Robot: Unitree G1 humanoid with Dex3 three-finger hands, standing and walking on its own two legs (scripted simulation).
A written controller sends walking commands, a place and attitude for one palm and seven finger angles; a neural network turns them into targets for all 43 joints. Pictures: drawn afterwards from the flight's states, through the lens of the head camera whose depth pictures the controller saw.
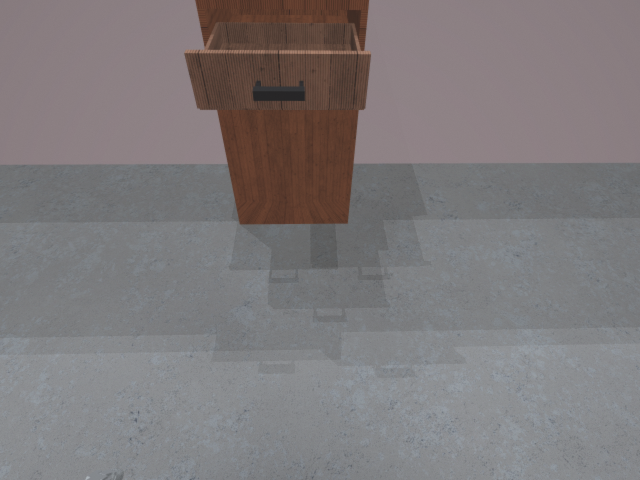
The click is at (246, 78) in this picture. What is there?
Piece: drawer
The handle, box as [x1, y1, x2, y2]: [252, 81, 304, 100]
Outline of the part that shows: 253,86 252,91 254,100 304,100 304,87 302,81 299,81 298,87 261,86 260,81 256,81 256,85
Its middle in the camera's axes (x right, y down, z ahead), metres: -0.10 -0.36 +0.94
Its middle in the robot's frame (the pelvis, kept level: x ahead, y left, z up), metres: +0.94 +0.15 +0.03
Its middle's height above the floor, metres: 0.80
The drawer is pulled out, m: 0.29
